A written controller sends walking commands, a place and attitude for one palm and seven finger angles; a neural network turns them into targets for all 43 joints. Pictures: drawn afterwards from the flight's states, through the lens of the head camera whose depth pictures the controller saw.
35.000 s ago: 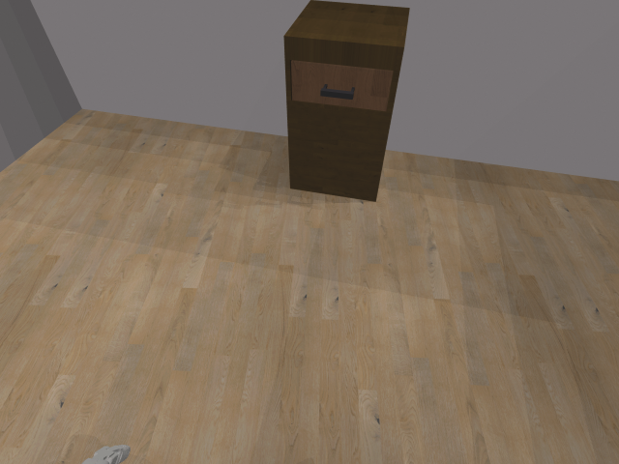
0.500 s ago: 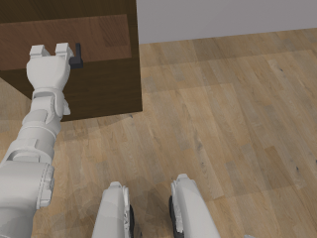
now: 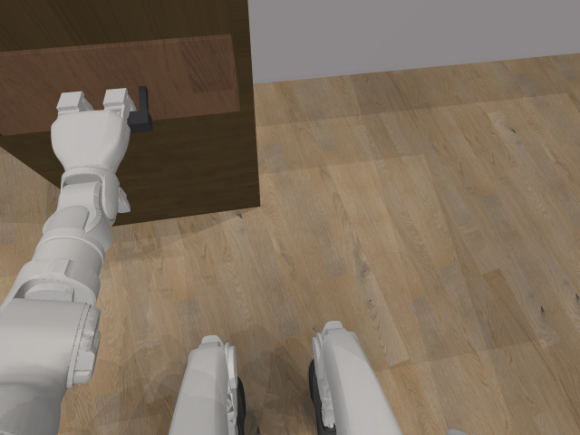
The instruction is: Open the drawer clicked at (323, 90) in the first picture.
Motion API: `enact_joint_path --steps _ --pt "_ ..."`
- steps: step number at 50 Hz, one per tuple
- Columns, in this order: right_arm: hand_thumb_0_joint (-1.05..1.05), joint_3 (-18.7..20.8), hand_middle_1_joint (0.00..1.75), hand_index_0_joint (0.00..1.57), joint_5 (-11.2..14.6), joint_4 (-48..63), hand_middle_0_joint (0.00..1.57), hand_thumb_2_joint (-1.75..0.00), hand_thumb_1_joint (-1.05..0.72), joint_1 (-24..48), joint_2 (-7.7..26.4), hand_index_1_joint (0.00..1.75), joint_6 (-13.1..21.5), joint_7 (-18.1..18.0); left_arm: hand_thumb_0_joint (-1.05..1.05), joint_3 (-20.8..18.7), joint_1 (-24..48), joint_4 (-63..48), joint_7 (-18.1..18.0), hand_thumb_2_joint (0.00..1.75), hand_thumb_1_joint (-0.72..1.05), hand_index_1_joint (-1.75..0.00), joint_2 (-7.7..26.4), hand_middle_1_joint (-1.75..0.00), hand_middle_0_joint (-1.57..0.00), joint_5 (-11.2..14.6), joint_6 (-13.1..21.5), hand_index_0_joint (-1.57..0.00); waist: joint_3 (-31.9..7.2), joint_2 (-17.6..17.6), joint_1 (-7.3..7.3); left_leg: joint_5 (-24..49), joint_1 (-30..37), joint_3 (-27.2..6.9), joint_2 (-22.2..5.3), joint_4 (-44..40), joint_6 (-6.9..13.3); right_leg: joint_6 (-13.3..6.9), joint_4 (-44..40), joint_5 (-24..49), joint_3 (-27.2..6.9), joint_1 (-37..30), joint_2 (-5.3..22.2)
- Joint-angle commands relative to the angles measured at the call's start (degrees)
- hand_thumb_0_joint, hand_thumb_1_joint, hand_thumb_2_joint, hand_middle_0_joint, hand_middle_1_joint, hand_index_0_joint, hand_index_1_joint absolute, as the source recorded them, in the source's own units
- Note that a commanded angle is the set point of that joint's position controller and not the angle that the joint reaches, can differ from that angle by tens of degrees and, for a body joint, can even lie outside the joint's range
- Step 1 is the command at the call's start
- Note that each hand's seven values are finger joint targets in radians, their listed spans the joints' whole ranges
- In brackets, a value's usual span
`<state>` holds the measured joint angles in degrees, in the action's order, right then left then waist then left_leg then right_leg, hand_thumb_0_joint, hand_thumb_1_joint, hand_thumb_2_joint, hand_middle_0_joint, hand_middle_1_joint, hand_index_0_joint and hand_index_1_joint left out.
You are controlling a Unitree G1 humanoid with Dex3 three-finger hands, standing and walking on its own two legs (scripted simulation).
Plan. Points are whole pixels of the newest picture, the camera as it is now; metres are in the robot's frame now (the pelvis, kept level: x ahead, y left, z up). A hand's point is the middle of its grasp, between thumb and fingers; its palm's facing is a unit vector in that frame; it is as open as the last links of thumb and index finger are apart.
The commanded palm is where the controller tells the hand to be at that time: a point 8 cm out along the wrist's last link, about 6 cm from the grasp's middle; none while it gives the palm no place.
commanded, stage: close the thumb around the handle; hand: left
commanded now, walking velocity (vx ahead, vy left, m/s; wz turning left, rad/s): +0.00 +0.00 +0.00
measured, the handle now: (105, 111) +0.57 +0.24 -0.03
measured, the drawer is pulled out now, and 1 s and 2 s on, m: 0.00 0.02 0.07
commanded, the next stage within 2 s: pull the drawer open in 0.56 s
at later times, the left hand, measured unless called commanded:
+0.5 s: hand (111, 156) +0.51 +0.23 -0.05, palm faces -0.05 +0.00 -1.00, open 6.4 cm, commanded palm +0.48 +0.21 -0.01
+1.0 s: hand (111, 167) +0.49 +0.23 -0.05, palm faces -0.05 -0.02 -1.00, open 6.4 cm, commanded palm +0.45 +0.22 -0.01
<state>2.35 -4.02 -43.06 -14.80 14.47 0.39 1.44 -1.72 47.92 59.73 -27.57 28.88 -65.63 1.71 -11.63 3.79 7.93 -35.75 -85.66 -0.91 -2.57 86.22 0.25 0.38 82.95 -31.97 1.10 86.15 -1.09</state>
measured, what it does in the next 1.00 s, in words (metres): stands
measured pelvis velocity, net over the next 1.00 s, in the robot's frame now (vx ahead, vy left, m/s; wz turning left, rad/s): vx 0.01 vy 0.00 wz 0.00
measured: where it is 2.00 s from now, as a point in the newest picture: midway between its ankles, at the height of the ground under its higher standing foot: (280, 425)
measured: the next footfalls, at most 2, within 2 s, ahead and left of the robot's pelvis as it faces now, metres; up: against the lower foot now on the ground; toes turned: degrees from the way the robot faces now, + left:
none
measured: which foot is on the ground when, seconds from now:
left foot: down 0.00-1.00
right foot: down 0.00-1.00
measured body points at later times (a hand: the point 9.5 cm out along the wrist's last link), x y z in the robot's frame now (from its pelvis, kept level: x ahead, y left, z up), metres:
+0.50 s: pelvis +0.01 +0.00 +0.00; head +0.20 +0.00 +0.41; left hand +0.50 +0.23 +0.01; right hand +0.04 -0.27 -0.13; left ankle +0.02 +0.12 -0.56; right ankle +0.05 -0.13 -0.56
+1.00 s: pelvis +0.01 +0.00 +0.01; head +0.20 +0.00 +0.42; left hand +0.49 +0.23 +0.00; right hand +0.05 -0.26 -0.13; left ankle +0.02 +0.12 -0.56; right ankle +0.05 -0.13 -0.56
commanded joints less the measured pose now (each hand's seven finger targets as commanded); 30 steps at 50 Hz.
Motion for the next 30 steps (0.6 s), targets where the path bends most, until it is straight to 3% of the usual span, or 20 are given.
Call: enact_joint_path --steps 1,3,7,11,13,14,18,19,21,24,25,26,30 --pt "0.00 3.3 0.30 0.20 0.0 0.9 0.20 -0.90 -0.90 -11.0 9.2 0.30 0.7 -0.3 0.00 -1.5 16.3 -7.4 -3.0 0.49 -0.05 -1.25 9.1 -1.25 -0.33 -0.2 0.6 -0.33 -31.8 2.4 0.97 23.5 22.0 -0.7 1.8 -8.9 1.4 -2.0 -8.4 20.2 1.6 -19.4 -2.0" --pt "0.00 3.5 0.30 0.20 -0.1 0.6 0.20 -0.90 -0.90 -11.1 9.2 0.30 0.8 -0.3 0.00 -1.2 17.5 -7.7 -3.7 0.54 0.06 -1.26 9.1 -1.26 -0.34 -0.4 0.1 -0.34 -32.5 2.6 1.19 23.5 22.1 -0.6 1.8 -8.8 1.4 -1.9 -8.4 20.5 1.5 -19.7 -2.0" --pt "0.00 3.7 0.30 0.20 0.0 0.5 0.20 -0.90 -0.90 -11.7 9.3 0.30 0.5 0.2 0.00 -1.7 17.2 -8.8 -4.1 0.64 0.28 -1.28 9.0 -1.28 -0.36 -0.2 -1.4 -0.36 -36.0 4.7 0.30 26.8 25.7 -0.8 1.8 -9.3 1.1 -2.2 -8.1 22.9 1.7 -21.0 -2.0" --pt "0.00 3.4 0.30 0.20 0.0 0.4 0.20 -0.90 -0.90 -11.3 9.3 0.30 0.2 0.0 0.00 -1.8 16.5 -7.6 -3.3 0.73 0.51 -1.31 9.8 -1.31 -0.37 0.0 -2.3 -0.37 -34.7 2.5 0.54 25.7 23.8 -0.5 1.9 -9.4 1.3 -1.9 -8.8 23.6 1.4 -23.1 -1.9" --pt "0.00 3.4 0.30 0.20 0.1 0.6 0.20 -0.90 -0.90 -11.0 9.0 0.30 0.3 0.0 0.00 -0.7 16.3 -7.8 -2.7 0.78 0.62 -1.32 8.3 -1.32 -0.38 0.3 -2.3 -0.38 -34.1 2.5 0.74 24.9 23.4 -0.3 2.0 -9.6 1.5 -1.9 -9.2 23.1 1.3 -23.3 -1.9" --pt "0.00 3.3 0.30 0.20 0.1 0.5 0.20 -0.90 -0.90 -11.1 9.2 0.30 0.2 0.0 0.00 -1.5 15.7 -7.0 -2.5 0.80 0.68 -1.33 9.5 -1.33 -0.38 0.2 -2.3 -0.38 -33.1 1.8 0.65 24.1 22.9 -0.3 1.9 -9.7 1.5 -1.9 -9.4 22.6 1.3 -23.2 -2.0" --pt "0.00 3.2 0.30 0.20 0.0 0.7 0.20 -0.90 -0.90 -10.6 8.9 0.30 0.5 -0.1 0.00 -0.8 15.2 -7.4 -1.9 0.90 0.90 -1.35 8.7 -1.35 -0.40 -0.2 -1.2 -0.40 -32.3 3.4 0.46 24.6 23.0 -0.2 2.0 -9.5 1.4 -2.0 -9.0 22.8 1.3 -22.0 -2.0" --pt "0.00 3.2 0.30 0.20 0.0 0.9 0.20 -0.90 -0.90 -10.8 8.9 0.30 0.4 -0.1 0.00 -1.2 14.3 -7.0 -1.9 0.90 0.90 -1.35 8.7 -1.35 -0.40 -0.1 -1.0 -0.40 -32.7 1.8 0.35 24.8 22.8 -0.2 2.0 -9.4 1.5 -2.0 -8.9 23.0 1.2 -22.7 -2.0" --pt "0.00 3.3 0.30 0.20 0.0 1.0 0.20 -0.90 -0.90 -10.7 8.7 0.30 0.5 -0.1 0.00 -0.5 14.4 -7.9 -2.0 0.90 0.90 -1.35 7.6 -1.35 -0.40 0.0 -0.3 -0.40 -32.4 3.0 0.42 25.4 23.3 -0.2 2.0 -9.5 1.4 -2.0 -8.9 23.3 1.4 -22.1 -1.9" --pt "0.00 3.3 0.30 0.20 0.0 1.0 0.20 -0.90 -0.90 -10.8 8.9 0.30 0.4 -0.2 0.00 -2.4 13.4 -8.1 -2.3 0.90 0.90 -1.35 9.8 -1.35 -0.40 0.2 0.0 -0.40 -33.1 1.6 0.01 25.0 22.0 0.3 2.0 -9.0 1.6 -1.9 -8.9 24.3 0.8 -24.1 -2.0" --pt "0.00 3.2 0.30 0.20 -0.2 0.9 0.20 -0.90 -0.90 -10.7 8.9 0.30 0.4 -0.1 0.00 -2.5 13.8 -8.4 -2.1 0.90 0.90 -1.35 10.1 -1.35 -0.40 0.4 0.1 -0.40 -33.3 2.5 -0.24 25.2 22.2 0.1 2.0 -9.1 1.5 -2.1 -8.6 24.2 0.9 -23.8 -2.0" --pt "0.00 3.4 0.30 0.20 -0.2 1.0 0.20 -0.90 -0.90 -10.5 8.9 0.30 0.5 -0.2 0.00 -1.6 14.4 -8.6 -2.5 0.90 0.90 -1.35 8.9 -1.35 -0.40 0.1 0.3 -0.40 -33.1 2.1 0.44 24.9 21.9 0.1 2.1 -8.9 1.6 -1.9 -8.8 23.9 0.9 -23.3 -1.9" --pt "0.00 3.5 0.30 0.20 -0.2 0.6 0.20 -0.90 -0.90 -11.0 9.1 0.30 0.3 0.0 0.00 -3.0 15.4 -9.3 -3.3 0.90 0.90 -1.35 10.6 -1.35 -0.40 -0.2 0.0 -0.40 -34.7 2.7 0.13 26.3 23.2 -0.2 2.0 -8.7 1.5 -2.0 -8.1 24.6 1.0 -23.1 -2.0"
